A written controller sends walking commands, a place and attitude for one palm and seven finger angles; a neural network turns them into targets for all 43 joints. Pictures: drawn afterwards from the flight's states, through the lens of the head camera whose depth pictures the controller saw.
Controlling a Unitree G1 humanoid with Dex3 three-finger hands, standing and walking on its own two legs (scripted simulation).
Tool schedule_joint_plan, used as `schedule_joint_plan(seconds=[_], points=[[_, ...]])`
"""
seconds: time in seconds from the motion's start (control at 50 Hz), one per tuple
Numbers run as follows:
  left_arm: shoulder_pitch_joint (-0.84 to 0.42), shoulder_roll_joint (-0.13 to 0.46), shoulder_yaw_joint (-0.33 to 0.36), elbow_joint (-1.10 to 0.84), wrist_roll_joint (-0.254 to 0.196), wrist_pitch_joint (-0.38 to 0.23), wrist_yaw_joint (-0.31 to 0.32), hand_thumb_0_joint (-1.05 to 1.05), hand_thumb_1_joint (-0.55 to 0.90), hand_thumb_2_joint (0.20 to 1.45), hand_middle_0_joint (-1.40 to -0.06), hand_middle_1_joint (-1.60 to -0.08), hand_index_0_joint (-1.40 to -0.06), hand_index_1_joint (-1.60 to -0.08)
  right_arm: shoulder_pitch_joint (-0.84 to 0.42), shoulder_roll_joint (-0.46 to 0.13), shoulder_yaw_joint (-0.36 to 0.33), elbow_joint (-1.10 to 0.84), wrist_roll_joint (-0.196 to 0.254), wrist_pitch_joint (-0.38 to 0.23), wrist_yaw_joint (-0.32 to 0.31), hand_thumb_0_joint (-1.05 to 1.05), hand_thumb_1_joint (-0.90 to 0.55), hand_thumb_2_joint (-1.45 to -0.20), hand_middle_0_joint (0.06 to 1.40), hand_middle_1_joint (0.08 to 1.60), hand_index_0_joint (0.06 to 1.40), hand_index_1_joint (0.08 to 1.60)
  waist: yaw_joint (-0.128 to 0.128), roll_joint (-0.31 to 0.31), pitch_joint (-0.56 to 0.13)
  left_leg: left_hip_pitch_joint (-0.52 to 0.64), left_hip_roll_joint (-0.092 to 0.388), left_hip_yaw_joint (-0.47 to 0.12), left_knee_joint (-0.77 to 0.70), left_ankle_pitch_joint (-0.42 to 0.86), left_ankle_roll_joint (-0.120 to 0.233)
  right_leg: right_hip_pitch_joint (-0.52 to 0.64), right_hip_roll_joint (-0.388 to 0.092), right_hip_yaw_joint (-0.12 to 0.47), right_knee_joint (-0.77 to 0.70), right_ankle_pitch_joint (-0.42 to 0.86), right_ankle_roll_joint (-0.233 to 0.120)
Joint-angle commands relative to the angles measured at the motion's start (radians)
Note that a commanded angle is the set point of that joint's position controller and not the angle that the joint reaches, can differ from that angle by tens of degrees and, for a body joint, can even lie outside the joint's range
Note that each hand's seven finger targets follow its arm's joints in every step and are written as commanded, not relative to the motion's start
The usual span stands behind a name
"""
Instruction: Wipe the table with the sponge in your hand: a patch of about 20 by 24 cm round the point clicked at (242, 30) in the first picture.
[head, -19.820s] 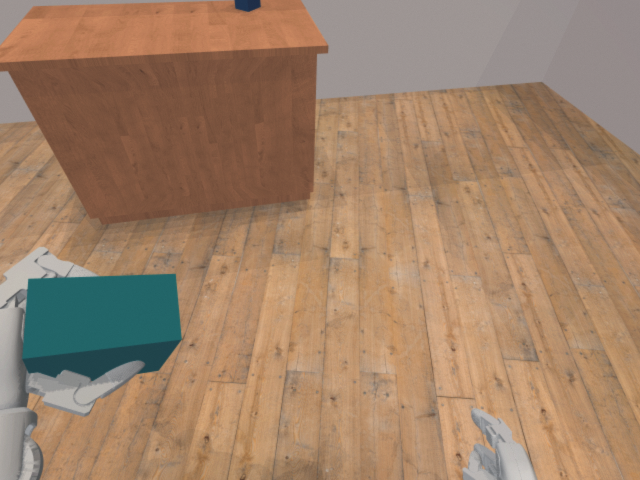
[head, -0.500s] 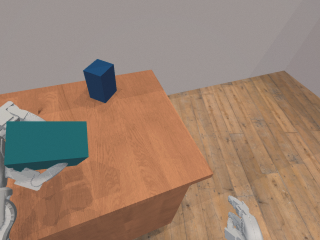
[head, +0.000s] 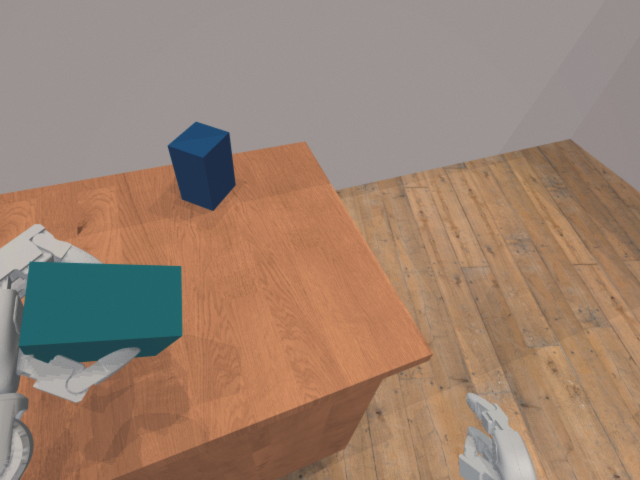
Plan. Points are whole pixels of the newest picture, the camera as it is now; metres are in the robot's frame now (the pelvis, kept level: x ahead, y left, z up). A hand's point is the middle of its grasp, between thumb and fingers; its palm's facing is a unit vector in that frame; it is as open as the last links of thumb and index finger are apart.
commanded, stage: look again from close up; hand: left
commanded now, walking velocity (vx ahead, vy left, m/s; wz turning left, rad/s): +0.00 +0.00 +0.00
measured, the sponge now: (125, 316) +0.23 +0.22 +0.14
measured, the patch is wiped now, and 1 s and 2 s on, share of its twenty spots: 0.00 0.00 0.00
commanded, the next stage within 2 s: shuffle to correct the standing spot in 0.18 s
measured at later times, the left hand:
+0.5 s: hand (108, 311) +0.22 +0.22 +0.16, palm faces +0.36 -0.86 -0.35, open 10.2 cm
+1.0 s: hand (176, 320) +0.22 +0.16 +0.16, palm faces +0.31 -0.87 -0.38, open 10.2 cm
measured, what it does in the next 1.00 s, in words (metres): shifts its weight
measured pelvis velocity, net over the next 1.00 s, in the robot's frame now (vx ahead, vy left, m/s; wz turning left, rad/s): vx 0.00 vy -0.08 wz -0.01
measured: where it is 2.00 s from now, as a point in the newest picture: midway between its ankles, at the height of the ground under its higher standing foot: outside the picture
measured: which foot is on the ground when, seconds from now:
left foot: down 0.00-1.00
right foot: down 0.00-1.00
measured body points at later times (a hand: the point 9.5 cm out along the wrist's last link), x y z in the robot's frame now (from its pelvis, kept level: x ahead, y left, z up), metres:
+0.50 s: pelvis +0.00 -0.02 +0.00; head +0.02 +0.00 +0.45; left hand +0.20 +0.26 +0.18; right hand +0.17 -0.25 -0.07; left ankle +0.03 +0.07 -0.74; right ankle +0.00 -0.14 -0.74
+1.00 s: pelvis +0.00 -0.08 -0.01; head +0.02 -0.06 +0.44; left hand +0.20 +0.21 +0.18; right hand +0.17 -0.32 -0.08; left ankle +0.03 +0.07 -0.74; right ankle +0.00 -0.14 -0.74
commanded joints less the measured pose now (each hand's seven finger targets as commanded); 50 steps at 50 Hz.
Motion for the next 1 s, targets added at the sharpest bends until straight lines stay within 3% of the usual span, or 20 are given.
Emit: schedule_joint_plan(seconds=[0.0,0.06,0.08,0.26,0.34,0.46,0.48,0.56,0.58,0.8,0.88,0.94,0.98], points=[[-0.098,0.151,0.094,-0.23,-0.006,-0.059,0.021,0.0,0.1,1.3,-1.2,-1.6,-1.2,-1.6,-0.081,-0.132,-0.048,-0.156,0.006,-0.053,-0.021,0.0,-0.9,-0.9,0.2,0.3,0.2,0.3,-0.006,0.105,-0.133,-0.005,0.124,-0.136,-0.144,0.02,-0.044,0.064,-0.043,0.045,-0.022,0.074,-0.046],[-0.096,0.17,0.113,-0.25,-0.008,-0.057,0.027,0.0,0.1,1.3,-1.2,-1.6,-1.2,-1.6,-0.095,-0.129,-0.045,-0.155,0.009,-0.06,-0.023,0.0,-0.9,-0.9,0.2,0.3,0.2,0.3,-0.004,0.099,-0.146,-0.002,0.118,-0.13,-0.138,-0.004,-0.036,0.068,-0.044,0.054,-0.029,0.068,-0.045],[-0.084,0.15,0.096,-0.228,-0.01,-0.056,0.025,0.0,0.1,1.3,-1.2,-1.6,-1.2,-1.6,-0.089,-0.126,-0.043,-0.155,0.006,-0.057,-0.025,0.0,-0.9,-0.9,0.2,0.3,0.2,0.3,-0.004,0.081,-0.135,-0.006,0.118,-0.129,-0.135,-0.014,-0.033,0.064,-0.049,0.053,-0.039,0.065,-0.046],[-0.073,0.155,0.104,-0.205,-0.012,-0.042,0.029,0.0,0.1,1.3,-1.2,-1.6,-1.2,-1.6,-0.093,-0.132,-0.048,-0.144,0.01,-0.054,-0.025,0.0,-0.9,-0.9,0.2,0.3,0.2,0.3,-0.007,0.077,-0.142,0.026,0.108,-0.117,-0.108,0.023,-0.032,0.034,-0.055,0.081,-0.058,0.082,-0.052],[-0.096,0.151,0.099,-0.214,-0.021,-0.038,0.022,0.0,0.1,1.3,-1.2,-1.6,-1.2,-1.6,-0.09,-0.132,-0.051,-0.152,0.008,-0.045,-0.025,0.0,-0.9,-0.9,0.2,0.3,0.2,0.3,-0.008,0.061,-0.139,0.029,0.131,-0.134,-0.128,0.058,-0.037,0.04,-0.039,0.06,-0.037,0.088,-0.045],[-0.098,0.168,0.111,-0.246,-0.03,-0.031,0.017,0.0,0.1,1.3,-1.2,-1.6,-1.2,-1.6,-0.103,-0.126,-0.053,-0.16,0.013,-0.04,-0.016,0.0,-0.9,-0.9,0.2,0.3,0.2,0.3,-0.01,0.131,-0.142,0.034,0.162,-0.14,-0.148,0.077,-0.038,0.033,-0.016,0.042,-0.007,0.063,-0.037],[-0.093,0.149,0.096,-0.24,-0.034,-0.031,0.013,0.0,0.1,1.3,-1.2,-1.6,-1.2,-1.6,-0.096,-0.123,-0.052,-0.164,0.011,-0.037,-0.014,0.0,-0.9,-0.9,0.2,0.3,0.2,0.3,-0.01,0.14,-0.137,0.026,0.17,-0.148,-0.156,0.056,-0.039,0.031,-0.016,0.036,-0.005,0.047,-0.038],[-0.059,0.172,0.125,-0.244,-0.037,-0.025,0.014,0.0,0.1,1.3,-1.2,-1.6,-1.2,-1.6,-0.096,-0.123,-0.058,-0.166,0.013,-0.03,-0.007,0.0,-0.9,-0.9,0.2,0.3,0.2,0.3,-0.01,0.125,-0.148,0.02,0.176,-0.133,-0.128,0.052,-0.032,0.033,-0.017,0.04,-0.015,0.062,-0.038],[-0.053,0.153,0.11,-0.235,-0.042,-0.024,0.01,0.0,0.1,1.3,-1.2,-1.6,-1.2,-1.6,-0.091,-0.121,-0.057,-0.17,0.011,-0.027,-0.007,0.0,-0.9,-0.9,0.2,0.3,0.2,0.3,-0.011,0.12,-0.145,0.015,0.178,-0.136,-0.122,0.057,-0.032,0.032,-0.021,0.042,-0.018,0.068,-0.04],[-0.031,0.191,0.139,-0.274,-0.066,-0.001,-0.001,0.0,0.1,1.3,-1.2,-1.6,-1.2,-1.6,-0.09,-0.128,-0.072,-0.175,0.011,-0.014,-0.016,0.0,-0.9,-0.9,0.2,0.3,0.2,0.3,-0.013,0.077,-0.185,0.06,0.169,-0.09,0.011,0.193,-0.034,0.001,-0.055,0.084,-0.013,0.214,-0.052],[-0.008,0.183,0.135,-0.272,-0.073,0.007,0.0,0.0,0.1,1.3,-1.2,-1.6,-1.2,-1.6,-0.09,-0.127,-0.072,-0.17,0.013,-0.007,-0.018,0.0,-0.9,-0.9,0.2,0.3,0.2,0.3,-0.016,0.075,-0.178,0.05,0.157,-0.075,0.038,0.137,-0.035,-0.023,-0.073,0.106,-0.018,0.203,-0.059],[0.0,0.197,0.153,-0.258,-0.078,0.012,0.001,0.0,0.1,1.3,-1.2,-1.6,-1.2,-1.6,-0.084,-0.129,-0.075,-0.169,0.014,0.001,-0.02,0.0,-0.9,-0.9,0.2,0.3,0.2,0.3,-0.016,0.013,-0.163,0.022,0.138,-0.063,0.078,0.07,-0.038,-0.039,-0.095,0.129,-0.033,0.189,-0.056],[0.003,0.182,0.139,-0.26,-0.08,0.014,0.007,0.0,0.1,1.3,-1.2,-1.6,-1.2,-1.6,-0.087,-0.126,-0.072,-0.165,0.017,0.004,-0.021,0.0,-0.9,-0.9,0.2,0.3,0.2,0.3,-0.023,0.033,-0.152,0.022,0.125,-0.06,0.085,0.034,-0.039,-0.07,-0.106,0.144,-0.046,0.137,-0.069]])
